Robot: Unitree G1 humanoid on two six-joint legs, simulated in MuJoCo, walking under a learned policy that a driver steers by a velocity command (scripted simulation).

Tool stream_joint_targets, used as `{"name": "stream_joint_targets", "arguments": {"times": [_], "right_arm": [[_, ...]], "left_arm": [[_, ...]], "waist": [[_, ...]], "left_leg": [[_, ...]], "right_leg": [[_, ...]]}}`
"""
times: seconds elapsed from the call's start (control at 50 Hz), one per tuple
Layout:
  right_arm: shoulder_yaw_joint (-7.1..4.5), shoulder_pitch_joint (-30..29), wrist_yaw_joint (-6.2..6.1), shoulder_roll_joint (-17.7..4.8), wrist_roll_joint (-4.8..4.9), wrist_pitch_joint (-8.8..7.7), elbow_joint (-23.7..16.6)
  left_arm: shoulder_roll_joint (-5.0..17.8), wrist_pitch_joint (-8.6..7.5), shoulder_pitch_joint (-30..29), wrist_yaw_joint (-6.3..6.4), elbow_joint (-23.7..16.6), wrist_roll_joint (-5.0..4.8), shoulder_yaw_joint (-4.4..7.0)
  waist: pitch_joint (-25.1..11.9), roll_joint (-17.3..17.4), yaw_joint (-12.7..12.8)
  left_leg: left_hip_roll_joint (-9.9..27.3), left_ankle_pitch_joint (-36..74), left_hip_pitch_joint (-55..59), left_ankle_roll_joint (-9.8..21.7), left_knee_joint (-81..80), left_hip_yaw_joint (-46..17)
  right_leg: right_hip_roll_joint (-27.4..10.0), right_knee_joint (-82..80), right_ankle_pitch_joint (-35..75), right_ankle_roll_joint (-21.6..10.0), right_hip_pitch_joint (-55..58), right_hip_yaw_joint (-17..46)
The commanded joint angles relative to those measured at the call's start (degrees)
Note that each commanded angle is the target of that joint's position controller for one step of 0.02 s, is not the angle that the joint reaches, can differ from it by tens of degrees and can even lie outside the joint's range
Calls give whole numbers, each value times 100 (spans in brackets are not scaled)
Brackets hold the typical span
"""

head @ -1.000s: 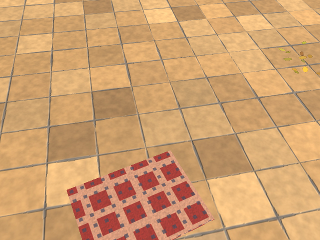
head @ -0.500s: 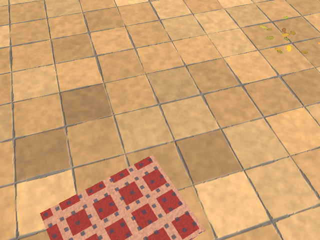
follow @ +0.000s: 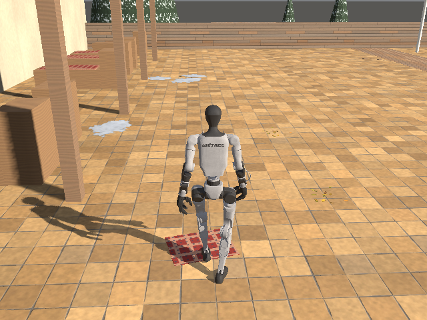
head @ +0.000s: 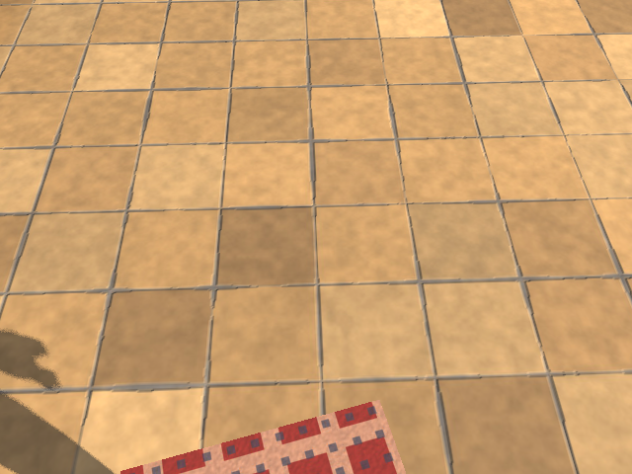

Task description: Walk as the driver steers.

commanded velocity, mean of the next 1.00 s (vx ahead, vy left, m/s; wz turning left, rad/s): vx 0.10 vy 0.00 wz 0.58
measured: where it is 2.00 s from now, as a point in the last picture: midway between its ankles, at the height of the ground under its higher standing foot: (120, 454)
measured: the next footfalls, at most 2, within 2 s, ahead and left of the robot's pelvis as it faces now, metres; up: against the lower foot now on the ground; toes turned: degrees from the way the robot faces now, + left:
left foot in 0.02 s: +0.17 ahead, +0.05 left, +0.00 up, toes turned +6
right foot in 0.60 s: +0.14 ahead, -0.14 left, +0.00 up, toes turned +26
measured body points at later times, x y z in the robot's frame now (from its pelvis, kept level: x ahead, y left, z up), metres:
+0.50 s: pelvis +0.06 -0.03 +0.01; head +0.09 -0.01 +0.46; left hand +0.12 +0.26 -0.11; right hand +0.22 -0.28 -0.11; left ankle +0.13 +0.05 -0.73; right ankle +0.11 -0.17 -0.69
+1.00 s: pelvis +0.11 -0.04 +0.02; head +0.13 -0.04 +0.47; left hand -0.02 +0.22 -0.09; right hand +0.38 -0.17 -0.10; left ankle +0.05 +0.10 -0.68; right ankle +0.10 -0.15 -0.73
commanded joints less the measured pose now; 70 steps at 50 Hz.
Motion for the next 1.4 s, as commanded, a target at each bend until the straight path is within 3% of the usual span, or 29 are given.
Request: {"name": "stream_joint_targets", "arguments": {"times": [0.02,0.04,0.06,0.08,0.12,0.16,0.24,0.32,0.38,0.5,0.58,0.6,0.62,0.64,0.66,0.7,0.74,0.78,0.9,1.06,1.1,1.14,1.16,1.18,1.2,1.22,1.26,1.32,1.4], "right_arm": [[-264,1672,-89,-763,-80,-119,144],[-407,1577,-139,-1383,-55,-150,57],[-512,1620,-158,-1675,150,-36,-61],[-499,1375,-188,-1551,274,82,-215],[-337,761,-255,-976,226,191,-308],[-292,681,-282,-829,191,202,-342],[-379,711,-224,-1163,120,150,-449],[-427,819,-228,-1276,133,272,-547],[-460,894,-222,-1335,111,335,-608],[-501,819,-166,-1383,57,380,-746],[-507,461,-123,-1353,156,454,-866],[-459,467,-149,-1165,218,445,-934],[-380,720,-184,-783,307,430,-1034],[-483,602,-221,-1226,83,384,-988],[-545,536,-181,-1452,-13,371,-983],[-529,983,-71,-1316,-5,447,-781],[-494,1030,67,-1323,20,518,-748],[-442,544,174,-1292,21,536,-945],[-338,-122,296,-1128,25,470,-1153],[-152,-900,411,-929,3,339,-1603],[-145,-750,382,-971,-23,314,-1630],[-201,143,291,-1037,-73,243,-1387],[-332,1156,195,-1309,-111,188,-1025],[-499,1876,70,-1962,-88,151,-1004],[-529,1758,23,-2334,110,148,-1151],[-471,1624,-18,-2094,137,185,-1052],[-309,1079,-69,-1581,141,147,-1091],[-139,796,-97,-1212,172,-78,-1081],[-142,1370,-85,-1305,196,-199,-735]], "left_arm": [[1084,69,-162,18,-383,-37,270],[685,89,194,-32,-616,-9,204],[613,194,507,-55,-790,-74,198],[729,257,239,-67,-816,42,196],[762,281,-405,-75,-967,88,233],[750,467,-319,-57,-994,200,252],[649,631,-427,-75,-1122,132,222],[831,721,-993,-64,-1399,122,256],[883,719,-1233,-54,-1549,88,256],[910,600,-1187,-26,-1710,-10,202],[952,509,-299,33,-1578,-79,189],[1250,479,-198,88,-1573,-12,258],[1870,483,-400,115,-1781,81,378],[1981,500,-1113,75,-1978,175,380],[1565,481,-1159,41,-2009,165,281],[1208,438,-1567,-19,-2105,103,173],[1193,429,-1275,-58,-2139,135,174],[1292,414,-794,-104,-2028,119,224],[1487,194,15,-162,-1658,128,361],[1556,82,183,-279,-1370,140,414],[1645,134,156,-283,-1324,114,425],[1717,185,-42,-271,-1323,30,404],[1630,199,-52,-278,-1374,16,349],[1181,206,-165,-343,-1769,57,205],[1252,165,-596,-387,-2068,196,241],[1497,155,-881,-425,-2106,209,288],[1401,88,-587,-487,-1903,128,254],[1267,300,75,-552,-1528,243,210],[1168,385,-631,-596,-1662,142,190]], "waist": [[-1048,-276,-888],[-1465,867,-503],[-2253,1078,-400],[-2010,233,-421],[-759,-293,-193],[-722,-105,-36],[-1029,100,-21],[-987,448,-231],[-867,548,-333],[-895,646,-334],[-864,672,116],[-758,238,116],[-898,-1119,-68],[-340,-1117,-147],[-325,-692,-242],[-421,-642,-553],[-590,-907,-338],[-395,-893,-22],[-170,-764,358],[-58,-915,405],[-138,-955,254],[-570,-660,-272],[-1250,-102,-678],[-1811,1229,-960],[-1769,1368,-862],[-1026,654,-825],[-345,202,-251],[-589,369,142],[-283,305,-67]], "left_leg": [[-132,807,1876,445,-1086,-281],[1360,4428,3102,928,-461,-1878],[2417,5288,3895,2097,-817,-3857],[2316,3817,3321,2047,-1232,-3569],[1724,1985,1953,1478,-1789,-2964],[1263,1605,1424,1094,-1911,-2502],[935,1315,1431,814,-1878,-2390],[810,-745,1566,614,-2120,-2830],[833,-1493,1654,591,-2224,-3220],[804,-1144,1625,557,-2077,-3671],[440,-1195,936,71,-1941,-3733],[20,-1974,383,-306,-1533,-3388],[-811,-2638,-405,-637,81,-2222],[-914,-2685,-895,-708,1249,-1498],[-541,-2417,-412,-746,2003,-1574],[-538,-1829,-227,-766,2911,-1478],[-376,-1539,-612,-812,3343,-1279],[-198,-1418,-1163,-901,3093,-1213],[74,-1203,-1478,-970,1921,-1129],[259,-1456,-383,-463,460,-374],[128,-1606,125,-253,190,-168],[-261,-1291,1548,-21,-474,-21],[-356,-1361,2970,159,-792,-273],[1346,-3252,4421,648,-1509,-2858],[2151,-3218,4547,1029,-2441,-5285],[2036,-2480,4226,1063,-2279,-4429],[1388,-492,2997,718,-2205,-3033],[895,1303,2506,492,-2344,-2035],[863,2103,2604,244,-2586,-1549]], "right_leg": [[-1198,2712,5256,-67,-431,266],[-492,4504,432,158,-1842,238],[315,5912,-1351,345,-3022,1207],[-73,5853,-924,355,-3259,1719],[-345,5023,-275,384,-3370,1790],[-390,4389,43,425,-2913,1793],[-294,3750,340,530,-2856,1818],[-266,3152,428,637,-3141,1936],[-183,2753,347,635,-3200,2001],[134,1806,9,389,-2506,2010],[395,-338,538,93,-880,1843],[-173,-1190,498,-26,-356,2339],[-1859,-1738,-411,-492,-6,4140],[-2430,-1893,137,-922,-1026,4608],[-2213,-1658,962,-1020,-1437,4127],[-1411,-1284,2132,-666,-1363,2863],[-1222,-1385,1317,-613,-836,2540],[-1319,-1626,393,-644,-299,2657],[-1635,-1832,587,-656,630,2389],[-1798,-1561,1517,-594,44,1412],[-1880,-1255,2286,-525,-95,1210],[-1711,75,3931,-336,-531,624],[-1368,1559,4036,-139,-1166,233],[-835,3565,1334,207,-3071,118],[-138,4491,-686,330,-4465,1171],[-475,4682,-259,257,-4936,1653],[-806,3908,605,244,-4235,1680],[-810,3642,1098,384,-3433,1483],[-774,3320,1715,383,-3977,1396]]}}
Keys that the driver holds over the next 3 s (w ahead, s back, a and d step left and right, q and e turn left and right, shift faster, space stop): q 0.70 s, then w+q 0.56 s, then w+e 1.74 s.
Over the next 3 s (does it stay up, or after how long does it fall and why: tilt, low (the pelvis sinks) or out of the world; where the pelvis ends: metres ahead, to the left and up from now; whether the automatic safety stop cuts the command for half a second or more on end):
stays up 0.96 0.51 0.02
